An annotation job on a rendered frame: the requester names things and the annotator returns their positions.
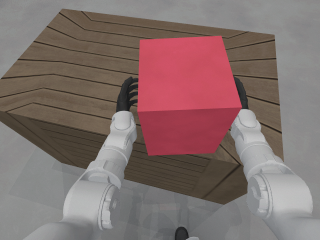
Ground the right robot hand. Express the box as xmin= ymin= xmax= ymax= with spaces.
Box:
xmin=233 ymin=76 xmax=249 ymax=110

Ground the carton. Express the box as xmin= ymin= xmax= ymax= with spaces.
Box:
xmin=137 ymin=36 xmax=242 ymax=156

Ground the robot right upper arm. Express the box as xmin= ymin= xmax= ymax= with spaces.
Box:
xmin=246 ymin=173 xmax=320 ymax=240

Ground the robot right forearm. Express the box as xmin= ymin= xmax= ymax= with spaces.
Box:
xmin=230 ymin=109 xmax=313 ymax=212

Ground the robot left upper arm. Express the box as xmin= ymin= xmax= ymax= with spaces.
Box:
xmin=23 ymin=180 xmax=121 ymax=240

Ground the left robot hand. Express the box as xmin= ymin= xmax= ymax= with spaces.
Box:
xmin=116 ymin=76 xmax=139 ymax=113

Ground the robot left forearm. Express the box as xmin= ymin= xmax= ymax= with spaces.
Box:
xmin=63 ymin=111 xmax=137 ymax=216

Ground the pedestal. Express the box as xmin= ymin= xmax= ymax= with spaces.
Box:
xmin=0 ymin=8 xmax=284 ymax=205

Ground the robot right foot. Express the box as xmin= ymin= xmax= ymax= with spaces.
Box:
xmin=175 ymin=227 xmax=189 ymax=240

